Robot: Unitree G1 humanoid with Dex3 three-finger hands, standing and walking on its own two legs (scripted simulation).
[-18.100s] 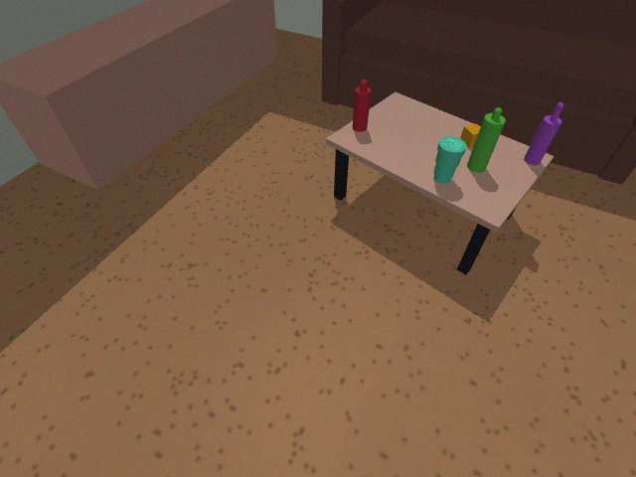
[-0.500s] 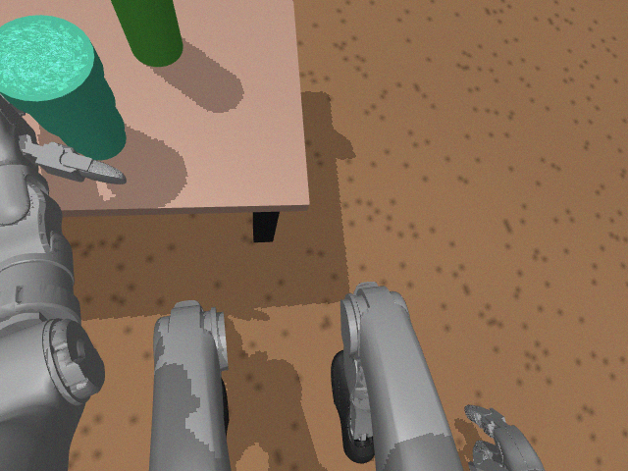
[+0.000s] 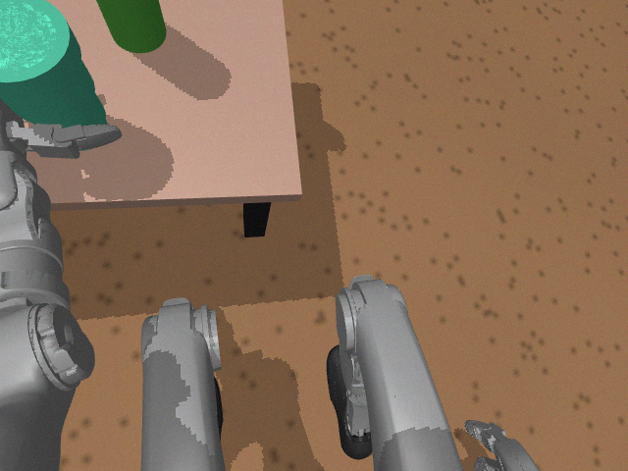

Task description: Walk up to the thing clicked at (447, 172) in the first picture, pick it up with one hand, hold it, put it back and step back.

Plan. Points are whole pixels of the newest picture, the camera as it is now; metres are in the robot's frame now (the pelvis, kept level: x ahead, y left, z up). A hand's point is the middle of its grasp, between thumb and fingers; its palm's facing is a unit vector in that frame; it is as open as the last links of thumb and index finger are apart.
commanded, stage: close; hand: left
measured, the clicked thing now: (51, 90) +0.54 +0.24 +0.01
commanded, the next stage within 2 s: settle in 0.20 s
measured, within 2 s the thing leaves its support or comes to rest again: leaves its support in 0.66 s
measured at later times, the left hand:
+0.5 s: hand (53, 94) +0.54 +0.24 +0.00, palm faces +0.24 -0.97 -0.04, open 10.5 cm
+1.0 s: hand (4, 29) +0.54 +0.25 +0.08, palm faces +0.24 -0.97 -0.04, open 10.5 cm
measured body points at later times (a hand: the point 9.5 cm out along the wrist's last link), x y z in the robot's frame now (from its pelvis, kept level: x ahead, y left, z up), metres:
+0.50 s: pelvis +0.00 +0.00 -0.01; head +0.21 +0.05 +0.38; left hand +0.52 +0.29 +0.00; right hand +0.06 -0.27 -0.12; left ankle +0.08 +0.14 -0.36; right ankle +0.10 -0.14 -0.36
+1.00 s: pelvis +0.01 +0.00 +0.06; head +0.22 +0.05 +0.46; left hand +0.53 +0.30 +0.08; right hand +0.08 -0.27 -0.05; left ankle +0.08 +0.14 -0.36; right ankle +0.10 -0.14 -0.36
